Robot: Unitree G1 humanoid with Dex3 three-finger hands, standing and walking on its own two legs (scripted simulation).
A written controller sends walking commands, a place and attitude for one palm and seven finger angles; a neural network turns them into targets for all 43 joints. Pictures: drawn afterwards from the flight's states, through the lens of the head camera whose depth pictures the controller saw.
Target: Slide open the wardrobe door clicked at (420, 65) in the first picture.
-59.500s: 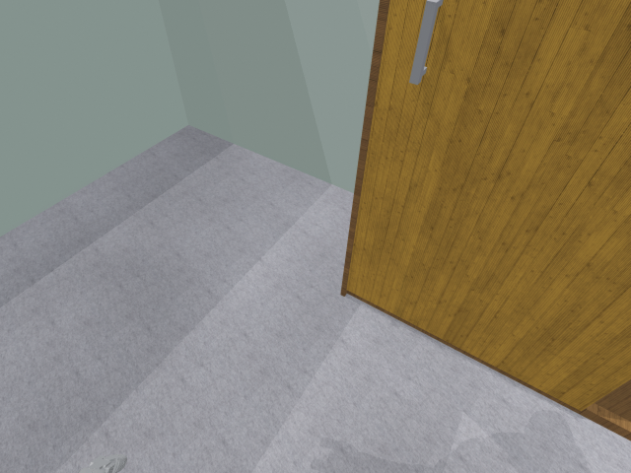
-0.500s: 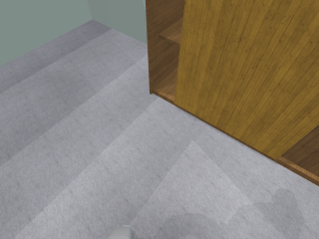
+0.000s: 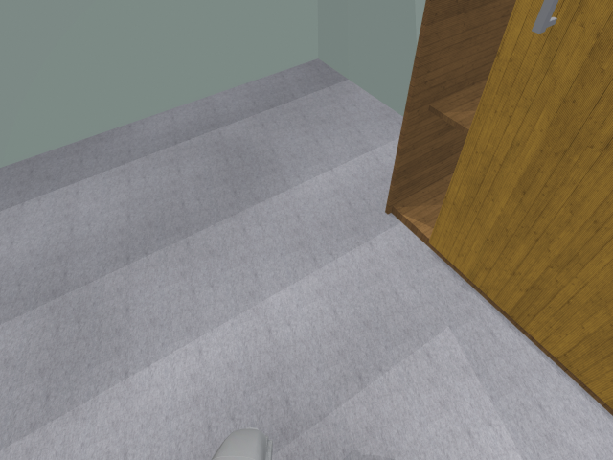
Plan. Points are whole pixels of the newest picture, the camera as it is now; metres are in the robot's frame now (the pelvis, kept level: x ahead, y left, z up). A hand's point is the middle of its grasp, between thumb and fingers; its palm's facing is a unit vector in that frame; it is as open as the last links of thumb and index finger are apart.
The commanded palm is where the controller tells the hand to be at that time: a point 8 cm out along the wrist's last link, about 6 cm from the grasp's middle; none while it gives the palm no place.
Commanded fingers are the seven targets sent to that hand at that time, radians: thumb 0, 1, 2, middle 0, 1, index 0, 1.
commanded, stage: walk to a spot facing it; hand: left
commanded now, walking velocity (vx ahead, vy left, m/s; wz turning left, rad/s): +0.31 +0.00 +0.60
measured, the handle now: out of the picture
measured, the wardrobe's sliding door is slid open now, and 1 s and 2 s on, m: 0.23 0.23 0.23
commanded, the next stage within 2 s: turn to face it in 0.84 s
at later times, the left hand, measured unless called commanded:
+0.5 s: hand (152, 429) +0.18 +0.26 -0.15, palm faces +0.29 -0.93 -0.22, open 7.4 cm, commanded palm none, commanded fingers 0.00 0.90 0.90 -0.20 -0.30 -0.20 -0.30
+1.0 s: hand (187, 425) +0.20 +0.22 -0.20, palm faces +0.57 -0.81 -0.16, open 7.3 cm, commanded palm none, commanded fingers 0.00 0.90 0.90 -0.20 -0.30 -0.20 -0.30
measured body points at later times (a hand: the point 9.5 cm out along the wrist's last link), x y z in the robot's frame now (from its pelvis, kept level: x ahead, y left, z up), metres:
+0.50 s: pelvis +0.14 +0.04 +0.00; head +0.17 +0.03 +0.45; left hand +0.17 +0.31 -0.13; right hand +0.25 -0.19 -0.16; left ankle +0.13 +0.16 -0.74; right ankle +0.25 -0.09 -0.70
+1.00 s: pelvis +0.32 +0.09 -0.03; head +0.34 +0.12 +0.42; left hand +0.17 +0.27 -0.18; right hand +0.55 -0.07 -0.15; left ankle +0.37 +0.24 -0.74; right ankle +0.29 -0.08 -0.73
